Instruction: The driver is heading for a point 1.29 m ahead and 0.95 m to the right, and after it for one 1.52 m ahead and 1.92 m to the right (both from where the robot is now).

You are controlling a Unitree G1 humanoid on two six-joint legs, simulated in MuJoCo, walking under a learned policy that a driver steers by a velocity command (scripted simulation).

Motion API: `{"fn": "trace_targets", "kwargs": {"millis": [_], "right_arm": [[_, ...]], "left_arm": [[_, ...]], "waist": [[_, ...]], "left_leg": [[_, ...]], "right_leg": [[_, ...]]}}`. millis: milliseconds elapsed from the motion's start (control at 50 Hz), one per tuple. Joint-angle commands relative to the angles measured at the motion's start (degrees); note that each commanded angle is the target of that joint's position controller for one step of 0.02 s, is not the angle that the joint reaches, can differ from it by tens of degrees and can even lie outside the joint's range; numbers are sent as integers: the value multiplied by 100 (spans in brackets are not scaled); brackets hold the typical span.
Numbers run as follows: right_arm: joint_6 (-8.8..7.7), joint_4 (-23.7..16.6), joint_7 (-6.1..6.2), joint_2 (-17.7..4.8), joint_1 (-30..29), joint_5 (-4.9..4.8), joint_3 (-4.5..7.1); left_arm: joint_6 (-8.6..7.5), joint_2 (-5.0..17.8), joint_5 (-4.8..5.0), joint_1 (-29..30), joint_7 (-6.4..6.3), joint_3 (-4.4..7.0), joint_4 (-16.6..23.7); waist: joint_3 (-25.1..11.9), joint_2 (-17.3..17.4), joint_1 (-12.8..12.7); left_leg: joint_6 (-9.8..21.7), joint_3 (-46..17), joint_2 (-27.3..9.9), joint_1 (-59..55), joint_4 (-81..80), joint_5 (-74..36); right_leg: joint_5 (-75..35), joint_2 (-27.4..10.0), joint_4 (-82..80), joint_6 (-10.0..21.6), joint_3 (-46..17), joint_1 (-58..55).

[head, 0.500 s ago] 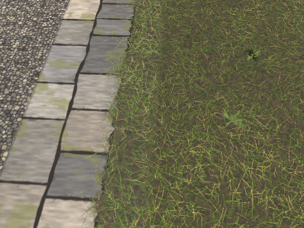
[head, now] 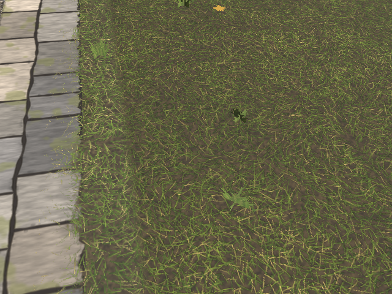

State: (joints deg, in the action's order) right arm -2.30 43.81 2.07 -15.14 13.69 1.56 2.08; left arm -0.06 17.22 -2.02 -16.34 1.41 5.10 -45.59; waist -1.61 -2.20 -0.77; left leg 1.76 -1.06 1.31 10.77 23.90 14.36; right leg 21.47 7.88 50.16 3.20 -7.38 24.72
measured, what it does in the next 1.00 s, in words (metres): walks ahead, turning right: right foot, then left foot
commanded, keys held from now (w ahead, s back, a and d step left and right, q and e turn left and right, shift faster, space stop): w+e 0.42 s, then w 0.50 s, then w+e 0.08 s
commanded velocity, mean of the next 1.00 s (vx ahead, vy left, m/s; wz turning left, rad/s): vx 0.48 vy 0.00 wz -0.39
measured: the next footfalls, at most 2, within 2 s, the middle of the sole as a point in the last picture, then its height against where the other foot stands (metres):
right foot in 0.38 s outside the picture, level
left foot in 0.92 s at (225, 260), level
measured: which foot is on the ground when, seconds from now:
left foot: down 0.00-0.40, up 0.42-0.90, down 0.92-1.00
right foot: up 0.00-0.36, down 0.38-0.94, up 0.96-1.00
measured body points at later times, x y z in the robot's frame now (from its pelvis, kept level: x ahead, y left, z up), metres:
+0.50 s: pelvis +0.22 -0.07 -0.02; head +0.26 -0.08 +0.43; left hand +0.46 +0.12 -0.12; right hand +0.16 -0.33 -0.15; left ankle +0.13 +0.10 -0.64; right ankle +0.26 -0.13 -0.74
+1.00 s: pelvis +0.51 -0.13 -0.02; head +0.55 -0.14 +0.43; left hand +0.59 +0.13 -0.16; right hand +0.58 -0.43 -0.12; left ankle +0.62 -0.09 -0.74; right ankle +0.30 -0.15 -0.66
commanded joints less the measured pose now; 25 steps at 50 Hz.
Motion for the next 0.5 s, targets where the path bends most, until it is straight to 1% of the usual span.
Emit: {"fn": "trace_targets", "kwargs": {"millis": [20,40,80,140,180,220,260,280,300,320,340,360,380,400,420,440,460,480,500], "right_arm": [[-125,-275,-26,-690,24,-38,179],[-164,-219,-56,-657,169,-36,174],[-221,-97,-131,-656,491,-30,194],[-256,47,-179,-661,823,-30,212],[-265,118,-185,-640,901,-34,207],[-267,186,-175,-666,960,-47,210],[-260,313,-142,-742,1149,-46,223],[-242,369,-125,-780,1188,-41,228],[-221,411,-105,-829,1187,-40,229],[-197,457,-76,-923,1212,-44,240],[-161,503,-48,-1027,1248,-45,251],[-127,519,-25,-1090,1268,-58,251],[-112,455,-23,-1088,1149,-74,234],[-136,119,-131,-573,1322,-149,106],[-182,-225,-186,-659,1002,-100,140],[-200,-329,-205,-903,351,-69,201],[-261,-330,-229,-705,358,-120,116],[-262,-216,-242,-655,487,-91,103],[-176,-175,-257,-631,604,16,103]], "left_arm": [[-69,499,-53,146,154,94,352],[-44,452,-46,235,195,70,398],[-13,344,-19,546,248,22,527],[12,274,-15,1063,301,-33,717],[8,183,-14,1379,340,-96,832],[-7,66,-18,1738,396,-178,967],[-15,-4,-27,2102,428,-245,1143],[-15,-1,-34,2131,421,-260,1176],[-15,27,-47,2040,391,-259,1171],[-19,95,-64,1853,344,-236,1134],[-35,195,-74,1476,295,-193,1044],[-81,355,-90,776,245,-115,858],[-125,570,-132,-182,163,5,545],[-107,1170,-171,-633,66,180,499],[-58,1453,34,-572,29,248,633],[-14,1255,104,-603,-37,218,513],[-43,935,142,-330,-87,126,398],[-93,643,130,-86,-111,31,369],[-148,527,136,111,-132,-26,354]], "waist": [[675,993,63],[596,970,108],[553,847,213],[637,843,363],[687,863,416],[740,879,491],[808,888,574],[789,899,548],[692,932,457],[507,1005,333],[222,1054,132],[-221,1053,-180],[-734,839,-656],[-1457,-297,-626],[-1949,-781,-525],[-1333,-37,-693],[-602,71,-415],[-141,285,-123],[78,244,106]], "left_leg": [[499,-1427,-1474,-882,-1671,836],[494,-1103,-1400,-919,-1627,254],[506,-659,-1367,-1059,-1540,-642],[533,-193,-1372,-1224,-1492,-1680],[515,125,-1334,-1250,-1453,-2207],[481,411,-1321,-1237,-1429,-2466],[457,568,-1450,-1387,-1366,-2842],[426,685,-1488,-1499,-1226,-3252],[377,851,-1500,-1566,-941,-4130],[340,989,-1525,-1636,-497,-5272],[331,1085,-1563,-1695,179,-6199],[308,1153,-1608,-1468,1136,-6286],[198,1284,-1513,-657,2459,-5368],[-59,1295,-1045,1476,4455,-1791],[-209,570,-87,2758,5880,1600],[-145,-62,-421,3245,5939,979],[-98,-23,-673,3136,5431,539],[-95,-7,-848,2769,4839,447],[-143,-15,-924,2405,4530,476]], "right_leg": [[-547,-554,1045,-214,69,1846],[-724,-621,1221,-245,132,1854],[-978,-708,1366,-289,230,2045],[-1205,-795,1024,-345,410,2253],[-1411,-833,461,-335,626,2128],[-1577,-879,-262,-265,936,1824],[-1451,-886,-861,-102,1228,1580],[-1314,-830,-1112,9,1346,1387],[-1133,-687,-1331,144,1483,1030],[-875,-477,-1437,292,1631,598],[-637,-258,-1527,456,1709,76],[-643,-107,-1770,646,1606,-847],[-843,-179,-2163,855,1279,-2275],[367,-1750,-2374,1426,-947,-4227],[-376,-2930,-3082,1964,-3668,-4717],[-1230,-2673,-3163,1825,-2745,-4349],[-1963,-2508,-3237,1670,-1924,-3477],[-2555,-2182,-3375,1408,-1375,-2695],[-2906,-1918,-3483,1284,-1014,-2123]]}}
